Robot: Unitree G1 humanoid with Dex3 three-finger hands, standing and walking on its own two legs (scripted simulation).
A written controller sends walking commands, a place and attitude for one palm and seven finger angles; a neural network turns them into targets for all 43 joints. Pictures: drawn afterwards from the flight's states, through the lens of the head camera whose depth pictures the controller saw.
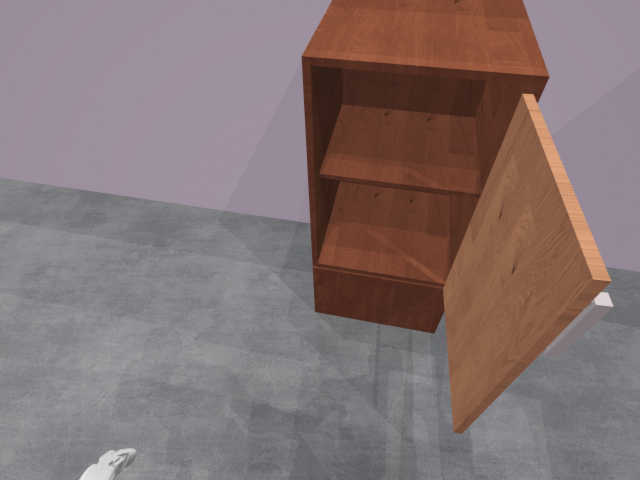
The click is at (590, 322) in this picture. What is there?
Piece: cupboard door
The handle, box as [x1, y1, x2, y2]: [544, 292, 613, 356]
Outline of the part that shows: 608,294 605,292 601,292 544,350 544,353 546,355 559,356 613,306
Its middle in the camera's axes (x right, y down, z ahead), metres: +0.34 +0.13 +0.55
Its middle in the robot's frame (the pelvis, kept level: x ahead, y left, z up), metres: +0.34 -0.32 -0.03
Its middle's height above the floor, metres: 0.73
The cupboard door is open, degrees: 94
